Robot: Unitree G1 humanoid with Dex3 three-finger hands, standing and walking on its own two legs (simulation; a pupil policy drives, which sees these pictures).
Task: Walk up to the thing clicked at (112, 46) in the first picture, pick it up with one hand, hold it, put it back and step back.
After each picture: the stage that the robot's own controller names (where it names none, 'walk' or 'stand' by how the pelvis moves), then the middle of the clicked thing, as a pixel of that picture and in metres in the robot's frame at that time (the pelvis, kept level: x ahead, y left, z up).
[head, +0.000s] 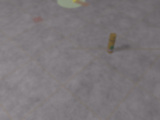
stand; (111, 43) +1.30 -0.31 -0.66
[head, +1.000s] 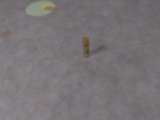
walk; (85, 47) +1.20 +0.07 -0.63
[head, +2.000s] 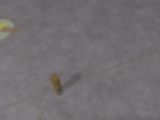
walk; (56, 85) +0.71 +0.29 -0.65
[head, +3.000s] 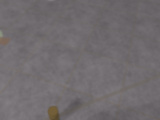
walk; (54, 117) +0.44 +0.18 -0.64
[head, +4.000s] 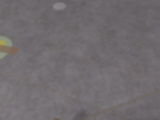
stand; out of the picture +0.39 +0.19 -0.65
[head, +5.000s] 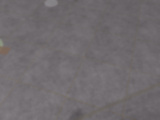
stand; out of the picture +0.36 +0.21 -0.64
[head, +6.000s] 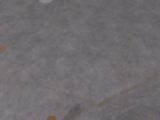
stand; out of the picture +0.37 +0.22 -0.65
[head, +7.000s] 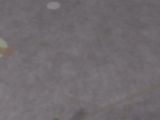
stand; out of the picture +0.38 +0.20 -0.66
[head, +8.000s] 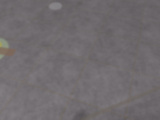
stand; out of the picture +0.38 +0.19 -0.66
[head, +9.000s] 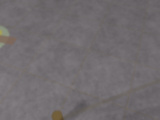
go down; out of the picture +0.39 +0.19 -0.65
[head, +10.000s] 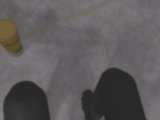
go down; (11, 41) +0.49 +0.20 -0.24
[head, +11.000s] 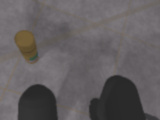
close in; (28, 49) +0.49 +0.18 -0.27
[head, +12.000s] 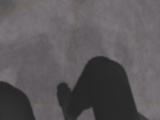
close in; out of the picture +0.48 +0.24 -0.17
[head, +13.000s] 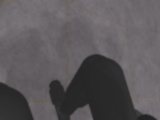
lift; out of the picture +0.47 +0.25 -0.18
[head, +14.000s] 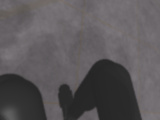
lift; out of the picture +0.41 +0.23 -0.16
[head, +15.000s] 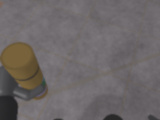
lift; (30, 77) +0.34 +0.17 +0.04
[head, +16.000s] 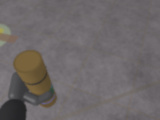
hold; (39, 83) +0.32 +0.15 +0.06
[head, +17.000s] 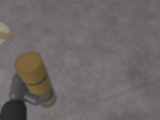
hold; (40, 84) +0.32 +0.16 +0.04
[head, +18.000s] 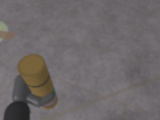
crouch; (42, 86) +0.32 +0.15 +0.03
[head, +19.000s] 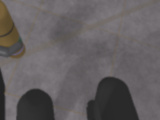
crouch; (6, 35) +0.48 +0.19 -0.05
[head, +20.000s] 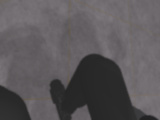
lower; out of the picture +0.47 +0.25 -0.18
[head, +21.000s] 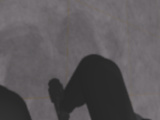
lower; out of the picture +0.48 +0.26 -0.18
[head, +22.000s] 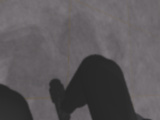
lower; out of the picture +0.48 +0.25 -0.18
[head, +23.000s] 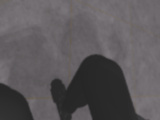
lower; out of the picture +0.47 +0.26 -0.18
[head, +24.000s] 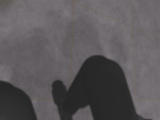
draw back; out of the picture +0.46 +0.23 -0.18
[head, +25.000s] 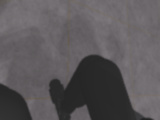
withdraw; out of the picture +0.46 +0.24 -0.18
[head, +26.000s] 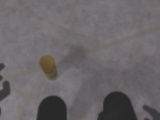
walk; (49, 69) +0.46 +0.16 -0.37
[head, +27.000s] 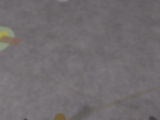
stand; out of the picture +0.39 +0.16 -0.60
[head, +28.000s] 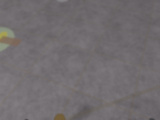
stand; out of the picture +0.39 +0.16 -0.60
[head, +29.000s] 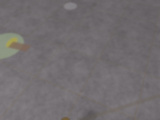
stand; out of the picture +0.40 +0.15 -0.65
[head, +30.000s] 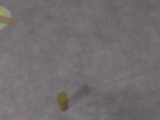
walk; (63, 102) +0.46 +0.11 -0.63
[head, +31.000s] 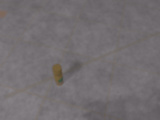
walk; (58, 75) +0.68 +0.19 -0.63
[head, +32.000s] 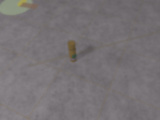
stand; (72, 51) +1.02 +0.16 -0.63
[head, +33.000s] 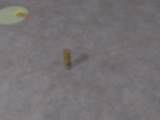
stand; (67, 60) +1.03 +0.18 -0.65
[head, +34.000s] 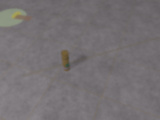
stand; (65, 61) +1.03 +0.19 -0.66
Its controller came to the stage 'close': yes
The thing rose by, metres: 0.70
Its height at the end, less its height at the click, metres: +0.00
